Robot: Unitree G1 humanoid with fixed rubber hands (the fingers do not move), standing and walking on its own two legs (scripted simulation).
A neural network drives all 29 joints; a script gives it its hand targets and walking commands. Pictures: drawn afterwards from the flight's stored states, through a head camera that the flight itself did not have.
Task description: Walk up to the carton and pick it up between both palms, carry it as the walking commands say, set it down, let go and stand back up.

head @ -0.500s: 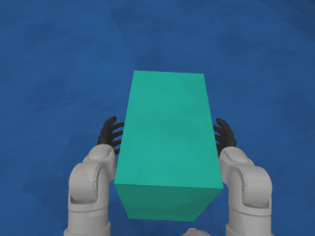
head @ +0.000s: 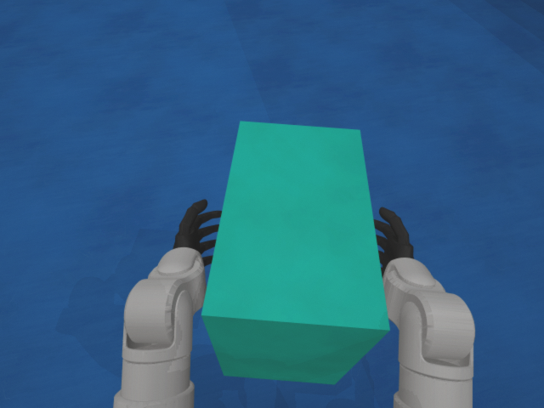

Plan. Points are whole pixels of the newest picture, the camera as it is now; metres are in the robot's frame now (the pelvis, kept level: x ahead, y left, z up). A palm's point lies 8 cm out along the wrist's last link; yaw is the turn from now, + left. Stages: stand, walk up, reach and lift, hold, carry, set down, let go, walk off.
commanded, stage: carry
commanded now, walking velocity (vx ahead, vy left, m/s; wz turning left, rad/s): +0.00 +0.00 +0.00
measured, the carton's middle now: (289, 257) +0.33 +0.00 +0.02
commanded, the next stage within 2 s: none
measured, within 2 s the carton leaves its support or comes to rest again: neither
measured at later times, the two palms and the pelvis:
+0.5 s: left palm (101, 103) +0.63 +0.37 +0.06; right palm (237, 88) +0.67 +0.10 +0.07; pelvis +0.36 +0.18 -0.01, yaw +10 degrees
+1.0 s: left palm (30, 26) +0.96 +0.67 +0.04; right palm (134, 11) +1.02 +0.41 +0.06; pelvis +0.71 +0.46 -0.01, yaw +12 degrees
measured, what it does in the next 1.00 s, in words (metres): walks ahead: left foot, then right foot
